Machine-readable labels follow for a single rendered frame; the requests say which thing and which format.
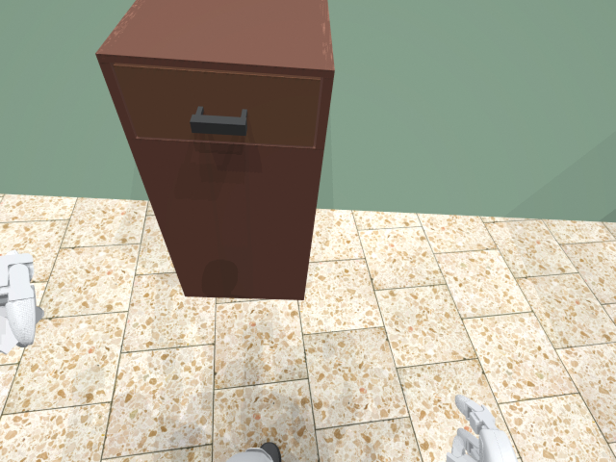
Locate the cabinet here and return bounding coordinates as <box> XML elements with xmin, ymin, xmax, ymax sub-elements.
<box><xmin>95</xmin><ymin>0</ymin><xmax>335</xmax><ymax>300</ymax></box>

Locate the left robot foot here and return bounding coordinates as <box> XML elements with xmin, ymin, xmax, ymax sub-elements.
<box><xmin>260</xmin><ymin>442</ymin><xmax>281</xmax><ymax>462</ymax></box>

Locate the right robot hand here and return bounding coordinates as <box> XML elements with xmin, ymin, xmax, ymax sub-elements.
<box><xmin>447</xmin><ymin>395</ymin><xmax>518</xmax><ymax>462</ymax></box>

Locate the left robot shin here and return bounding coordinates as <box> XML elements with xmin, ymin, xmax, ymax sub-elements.
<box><xmin>246</xmin><ymin>448</ymin><xmax>272</xmax><ymax>460</ymax></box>

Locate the handle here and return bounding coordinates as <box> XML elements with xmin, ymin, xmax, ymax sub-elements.
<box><xmin>190</xmin><ymin>106</ymin><xmax>247</xmax><ymax>136</ymax></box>

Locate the left robot hand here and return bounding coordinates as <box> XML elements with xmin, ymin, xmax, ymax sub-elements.
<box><xmin>0</xmin><ymin>249</ymin><xmax>44</xmax><ymax>355</ymax></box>

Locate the drawer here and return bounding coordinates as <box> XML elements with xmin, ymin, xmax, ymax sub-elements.
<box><xmin>114</xmin><ymin>63</ymin><xmax>321</xmax><ymax>146</ymax></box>

